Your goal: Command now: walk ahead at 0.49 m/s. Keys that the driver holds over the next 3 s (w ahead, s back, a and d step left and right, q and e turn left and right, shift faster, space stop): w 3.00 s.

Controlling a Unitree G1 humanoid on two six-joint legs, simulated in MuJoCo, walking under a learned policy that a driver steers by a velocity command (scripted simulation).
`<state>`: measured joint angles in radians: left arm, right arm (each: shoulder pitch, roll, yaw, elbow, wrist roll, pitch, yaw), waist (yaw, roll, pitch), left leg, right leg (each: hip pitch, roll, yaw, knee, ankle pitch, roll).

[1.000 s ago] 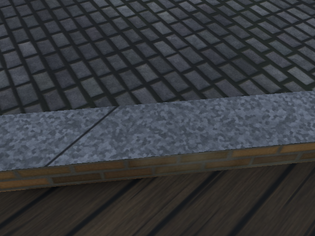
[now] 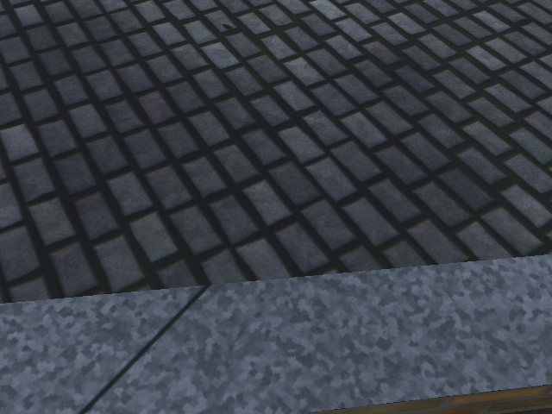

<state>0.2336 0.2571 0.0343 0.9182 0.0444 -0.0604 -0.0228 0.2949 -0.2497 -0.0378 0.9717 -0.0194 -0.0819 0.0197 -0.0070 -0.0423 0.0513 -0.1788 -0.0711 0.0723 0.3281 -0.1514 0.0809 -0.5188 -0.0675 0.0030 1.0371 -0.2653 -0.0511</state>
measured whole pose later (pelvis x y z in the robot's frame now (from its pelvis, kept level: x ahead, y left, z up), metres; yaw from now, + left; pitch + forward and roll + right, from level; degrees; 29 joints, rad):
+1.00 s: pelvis +0.53 +0.07 +0.13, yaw +1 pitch +4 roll +1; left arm 0.15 0.23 0.01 0.81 0.04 -0.09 -0.08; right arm 0.42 -0.19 0.00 1.11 -0.10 -0.10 0.07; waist 0.00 -0.05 -0.05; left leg -0.41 -0.08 0.16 0.75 -0.42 0.12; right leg -1.05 0.01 0.26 1.73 0.13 -0.21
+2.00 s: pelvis +1.16 +0.14 +0.16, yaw +2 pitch +3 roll +0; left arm 0.24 0.28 0.05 0.86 -0.01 -0.08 0.01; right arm 0.25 -0.25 -0.05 0.82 -0.01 -0.09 0.02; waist -0.02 -0.03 -0.02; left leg -0.33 -0.04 0.05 0.43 -0.16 0.06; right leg -0.58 -0.08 0.02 1.16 -0.31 -0.02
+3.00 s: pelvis +1.69 +0.17 +0.16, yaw +1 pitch +2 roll -1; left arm 0.27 0.27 0.07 0.92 -0.02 -0.08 0.01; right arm 0.19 -0.25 -0.06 0.84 0.00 -0.08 0.03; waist 0.00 -0.03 0.02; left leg -0.35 -0.02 0.05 0.47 -0.16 0.05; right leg -0.45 -0.06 0.02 1.16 -0.36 -0.03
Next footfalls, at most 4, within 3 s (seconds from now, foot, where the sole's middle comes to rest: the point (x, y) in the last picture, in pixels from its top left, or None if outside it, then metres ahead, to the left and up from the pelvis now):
0.26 right None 0.25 -0.10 -0.78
0.76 left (225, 349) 0.56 0.12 -0.61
1.34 right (285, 213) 0.95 -0.02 -0.61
1.82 left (200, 138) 1.24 0.23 -0.61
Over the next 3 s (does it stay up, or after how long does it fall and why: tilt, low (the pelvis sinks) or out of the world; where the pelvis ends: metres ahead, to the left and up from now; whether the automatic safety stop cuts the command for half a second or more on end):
stays up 1.69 0.17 0.16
